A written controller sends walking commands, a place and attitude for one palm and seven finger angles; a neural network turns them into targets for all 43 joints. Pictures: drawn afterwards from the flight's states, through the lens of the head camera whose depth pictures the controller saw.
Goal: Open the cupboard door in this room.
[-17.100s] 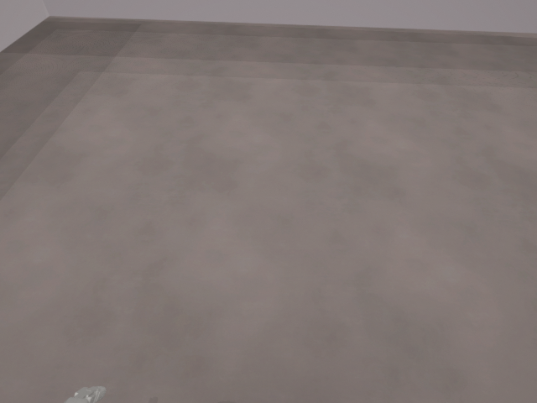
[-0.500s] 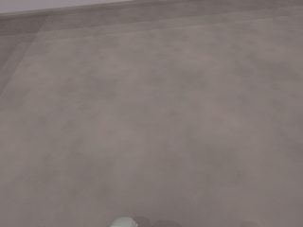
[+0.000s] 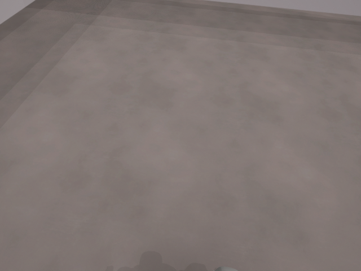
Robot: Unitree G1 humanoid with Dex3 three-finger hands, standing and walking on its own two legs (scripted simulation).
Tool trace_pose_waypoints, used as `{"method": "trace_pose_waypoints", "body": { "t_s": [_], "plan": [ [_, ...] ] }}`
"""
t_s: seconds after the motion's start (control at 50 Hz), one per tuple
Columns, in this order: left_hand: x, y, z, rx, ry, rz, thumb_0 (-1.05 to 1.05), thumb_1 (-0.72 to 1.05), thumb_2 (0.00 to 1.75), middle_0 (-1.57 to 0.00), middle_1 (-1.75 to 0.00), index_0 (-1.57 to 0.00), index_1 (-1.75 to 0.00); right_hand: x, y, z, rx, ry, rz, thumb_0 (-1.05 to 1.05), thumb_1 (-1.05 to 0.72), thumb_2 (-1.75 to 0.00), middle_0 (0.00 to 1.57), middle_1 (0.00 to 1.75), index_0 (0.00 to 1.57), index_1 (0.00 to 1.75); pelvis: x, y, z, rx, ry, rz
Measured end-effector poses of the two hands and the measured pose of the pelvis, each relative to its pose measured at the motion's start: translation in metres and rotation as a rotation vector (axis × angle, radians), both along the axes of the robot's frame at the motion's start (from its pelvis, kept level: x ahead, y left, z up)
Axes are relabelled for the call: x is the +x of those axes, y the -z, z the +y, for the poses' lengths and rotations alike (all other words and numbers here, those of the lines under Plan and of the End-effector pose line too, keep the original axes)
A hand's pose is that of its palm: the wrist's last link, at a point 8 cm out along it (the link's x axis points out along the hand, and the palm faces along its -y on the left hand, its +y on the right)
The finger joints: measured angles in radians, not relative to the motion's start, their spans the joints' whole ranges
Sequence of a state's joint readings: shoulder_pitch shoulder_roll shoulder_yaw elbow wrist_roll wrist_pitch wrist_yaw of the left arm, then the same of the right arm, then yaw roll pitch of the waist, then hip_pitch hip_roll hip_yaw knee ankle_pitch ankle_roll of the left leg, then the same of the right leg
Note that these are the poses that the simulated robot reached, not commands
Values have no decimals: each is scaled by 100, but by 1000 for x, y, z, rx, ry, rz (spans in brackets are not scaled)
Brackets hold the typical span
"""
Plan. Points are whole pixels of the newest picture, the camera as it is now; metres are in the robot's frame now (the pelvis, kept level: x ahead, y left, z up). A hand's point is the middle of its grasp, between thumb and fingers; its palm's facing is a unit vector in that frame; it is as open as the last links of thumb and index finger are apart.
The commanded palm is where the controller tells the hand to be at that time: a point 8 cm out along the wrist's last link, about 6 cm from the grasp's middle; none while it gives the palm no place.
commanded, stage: turn or walk to find it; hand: left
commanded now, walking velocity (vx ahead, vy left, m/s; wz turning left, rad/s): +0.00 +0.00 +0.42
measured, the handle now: out of the picture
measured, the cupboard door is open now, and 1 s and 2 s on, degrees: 0 0 0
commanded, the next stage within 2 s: stand and wait in 0.30 s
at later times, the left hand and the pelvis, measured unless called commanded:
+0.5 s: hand out of the picture -0.02 +0.16 -0.16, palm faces +0.27 -0.93 -0.24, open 7.4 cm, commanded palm none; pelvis -0.03 -0.04 +0.00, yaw +14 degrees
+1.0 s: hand out of the picture -0.06 +0.22 -0.16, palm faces +0.48 -0.84 -0.26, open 7.4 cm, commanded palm none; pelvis -0.06 -0.01 +0.00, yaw +28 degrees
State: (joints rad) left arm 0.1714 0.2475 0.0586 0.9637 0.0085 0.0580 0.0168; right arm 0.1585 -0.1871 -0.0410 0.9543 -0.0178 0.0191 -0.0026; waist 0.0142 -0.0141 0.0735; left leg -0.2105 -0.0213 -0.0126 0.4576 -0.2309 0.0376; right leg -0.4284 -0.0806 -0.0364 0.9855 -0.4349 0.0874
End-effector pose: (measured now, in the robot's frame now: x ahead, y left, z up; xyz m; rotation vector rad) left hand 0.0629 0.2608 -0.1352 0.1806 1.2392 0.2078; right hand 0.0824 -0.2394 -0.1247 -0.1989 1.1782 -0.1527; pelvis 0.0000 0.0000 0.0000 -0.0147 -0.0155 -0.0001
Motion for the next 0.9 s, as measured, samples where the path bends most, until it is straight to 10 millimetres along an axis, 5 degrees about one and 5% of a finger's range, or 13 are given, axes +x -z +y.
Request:
{"method": "trace_pose_waypoints", "body": {
  "t_s": [0.18,0.42,0.52,0.68,0.76,0.9],
  "plan": [
    [16,-13,-39,39,-1,-137,0,91,90,-20,-30,-20,-30,-32,32,-32,55,1,83,0,-90,-89,20,30,20,30,-11,12,-33,26,-76,0],
    [-71,-13,-65,17,-159,-37,0,91,90,-20,-30,-20,-30,-37,26,-58,22,-105,181,0,-90,-89,19,30,20,30,-24,2,-47,42,-209,-7],
    [-116,-1,-57,-11,-242,19,0,91,90,-20,-30,-20,-30,-20,20,-42,-11,-189,181,0,-91,-89,19,30,20,30,-33,4,-38,35,-263,2],
    [-189,28,-20,-40,-374,127,0,91,90,-20,-30,-20,-30,25,8,17,-47,-333,21,0,-90,-89,19,30,20,30,-53,16,-9,11,-332,0],
    [-196,17,-7,-36,-409,113,0,91,90,-20,-30,-20,-30,30,-3,37,-44,-377,-4,0,-90,-89,19,30,20,30,-57,6,-2,-9,-368,-1],
    [-178,0,5,2,-435,5,0,91,90,-20,-30,-20,-30,31,-4,51,-14,-429,5,0,-90,-89,20,30,20,30,-61,-1,-2,-9,-432,9]
  ]
}}
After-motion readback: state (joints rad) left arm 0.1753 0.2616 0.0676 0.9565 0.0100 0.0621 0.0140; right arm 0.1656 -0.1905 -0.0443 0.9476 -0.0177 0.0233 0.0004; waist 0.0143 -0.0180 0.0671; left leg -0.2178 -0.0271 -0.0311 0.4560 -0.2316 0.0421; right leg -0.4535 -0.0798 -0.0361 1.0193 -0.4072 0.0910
